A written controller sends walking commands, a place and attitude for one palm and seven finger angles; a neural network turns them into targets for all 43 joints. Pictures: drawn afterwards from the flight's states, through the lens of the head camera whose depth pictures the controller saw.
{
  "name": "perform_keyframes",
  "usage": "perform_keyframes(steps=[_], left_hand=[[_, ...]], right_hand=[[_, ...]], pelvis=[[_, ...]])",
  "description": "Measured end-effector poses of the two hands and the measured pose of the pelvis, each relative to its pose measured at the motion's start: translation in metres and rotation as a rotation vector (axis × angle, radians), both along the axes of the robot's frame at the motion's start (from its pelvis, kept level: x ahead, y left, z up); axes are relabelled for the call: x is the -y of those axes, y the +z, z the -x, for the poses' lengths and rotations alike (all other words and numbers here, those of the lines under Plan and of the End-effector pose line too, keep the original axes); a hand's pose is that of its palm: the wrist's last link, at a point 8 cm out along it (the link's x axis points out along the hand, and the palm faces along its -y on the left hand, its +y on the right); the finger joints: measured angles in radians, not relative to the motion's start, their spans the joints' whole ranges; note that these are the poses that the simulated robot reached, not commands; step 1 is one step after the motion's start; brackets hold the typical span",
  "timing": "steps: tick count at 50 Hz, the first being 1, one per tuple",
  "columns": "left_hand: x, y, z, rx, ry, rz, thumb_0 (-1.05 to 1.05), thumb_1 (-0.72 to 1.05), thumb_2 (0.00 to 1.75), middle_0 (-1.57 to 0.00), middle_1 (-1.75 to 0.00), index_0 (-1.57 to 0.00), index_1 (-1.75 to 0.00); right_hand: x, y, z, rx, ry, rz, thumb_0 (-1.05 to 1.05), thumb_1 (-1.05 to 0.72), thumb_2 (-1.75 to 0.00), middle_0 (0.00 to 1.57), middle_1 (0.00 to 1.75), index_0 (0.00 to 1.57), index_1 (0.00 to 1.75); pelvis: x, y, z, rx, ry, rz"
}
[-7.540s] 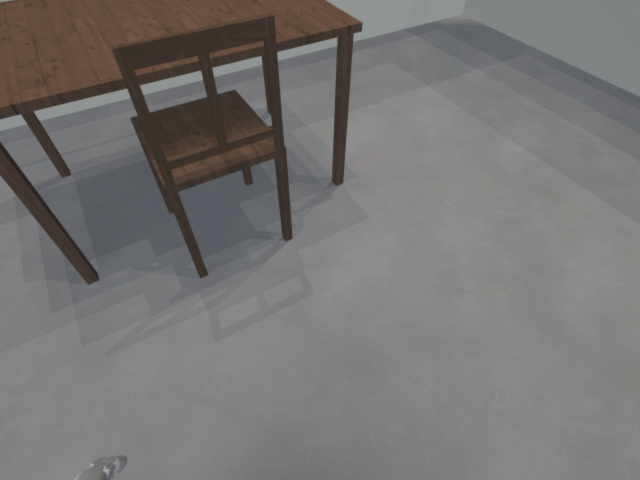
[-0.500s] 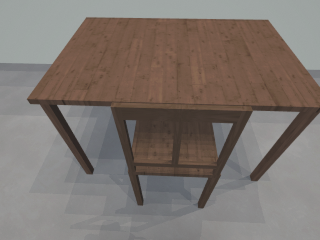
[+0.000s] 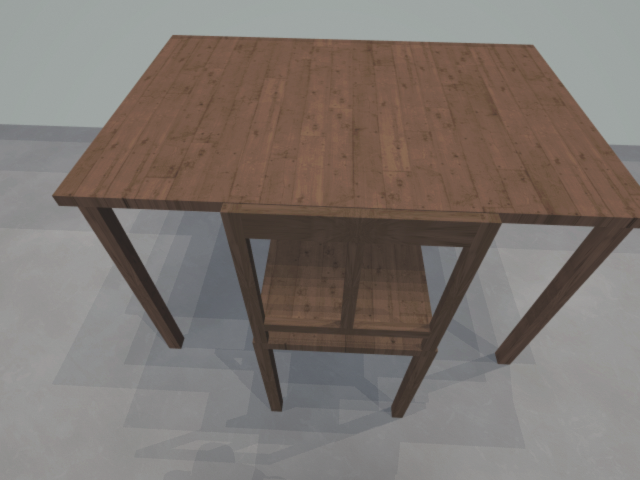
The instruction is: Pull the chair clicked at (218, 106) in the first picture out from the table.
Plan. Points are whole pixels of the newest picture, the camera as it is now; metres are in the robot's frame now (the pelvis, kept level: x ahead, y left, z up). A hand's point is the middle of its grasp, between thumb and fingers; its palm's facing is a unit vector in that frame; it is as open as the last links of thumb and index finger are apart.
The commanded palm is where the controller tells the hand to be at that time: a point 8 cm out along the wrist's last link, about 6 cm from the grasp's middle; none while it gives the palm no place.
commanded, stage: look again from close up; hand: left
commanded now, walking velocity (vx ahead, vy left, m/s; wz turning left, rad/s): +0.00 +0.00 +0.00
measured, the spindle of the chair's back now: (351, 287) +0.45 -0.02 -0.10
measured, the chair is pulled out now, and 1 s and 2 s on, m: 0.00 0.00 0.00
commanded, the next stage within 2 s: raise the hand toward the chair's back in 0.02 s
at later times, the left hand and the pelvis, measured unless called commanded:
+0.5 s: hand (215, 458) +0.16 +0.14 -0.05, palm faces -0.06 -1.00 +0.06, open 8.9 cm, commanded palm +0.11 +0.23 -0.07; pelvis -0.04 +0.02 -0.08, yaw +1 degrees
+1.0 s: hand (166, 450) +0.17 +0.21 -0.06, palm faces +0.06 -1.00 -0.04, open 13.3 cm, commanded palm +0.13 +0.26 -0.06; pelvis -0.04 +0.03 -0.10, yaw +2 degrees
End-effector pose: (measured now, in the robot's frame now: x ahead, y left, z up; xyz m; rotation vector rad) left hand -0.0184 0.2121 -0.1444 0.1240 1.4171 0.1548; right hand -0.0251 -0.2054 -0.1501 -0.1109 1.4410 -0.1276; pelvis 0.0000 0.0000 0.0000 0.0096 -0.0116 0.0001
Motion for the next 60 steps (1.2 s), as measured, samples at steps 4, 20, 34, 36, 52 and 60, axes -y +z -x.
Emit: perform_keyframes(steps=[4,20,34,36,52,60], left_hand=[[0.000,0.000,0.001,0.001,0.002,0.002,0.00,0.91,0.90,-0.20,-0.30,-0.20,-0.30],[-0.005,0.132,-0.186,1.397,-0.056,0.122,0.02,0.80,0.84,-0.17,-0.28,-0.17,-0.27],[-0.035,0.079,-0.116,1.384,-0.054,-0.011,0.01,0.44,0.71,-0.15,-0.23,-0.15,-0.22],[-0.036,0.087,-0.124,1.435,-0.095,0.007,0.01,0.40,0.69,-0.14,-0.22,-0.14,-0.22],[-0.049,0.094,-0.162,1.335,-0.135,0.049,0.00,0.03,0.53,-0.11,-0.16,-0.11,-0.16],[-0.053,0.088,-0.168,1.326,-0.159,0.079,0.00,-0.16,0.45,-0.09,-0.13,-0.09,-0.13]], right_hand=[[-0.001,0.000,0.001,-0.002,-0.001,0.000,0.00,-0.90,-0.90,0.20,0.30,0.20,0.30],[0.049,0.050,-0.160,0.859,0.140,0.191,0.01,-0.91,-0.90,0.20,0.30,0.20,0.30],[-0.029,0.012,-0.238,0.967,0.341,0.043,0.00,-0.90,-0.90,0.20,0.30,0.20,0.30],[-0.041,-0.007,-0.228,0.918,0.343,0.003,0.00,-0.90,-0.90,0.20,0.30,0.20,0.30],[0.000,-0.031,-0.138,0.654,0.142,0.109,0.01,-0.90,-0.90,0.20,0.30,0.20,0.30],[0.017,-0.011,-0.162,0.726,0.158,0.183,0.01,-0.90,-0.90,0.20,0.30,0.20,0.30]], pelvis=[[-0.001,0.000,0.000,0.001,0.001,0.000],[-0.017,-0.047,0.030,-0.156,0.026,-0.005],[-0.016,-0.111,0.044,-0.276,0.063,0.050],[-0.017,-0.114,0.047,-0.288,0.068,0.060],[-0.028,-0.099,0.041,-0.306,0.045,0.047],[-0.028,-0.097,0.037,-0.302,0.047,0.049]])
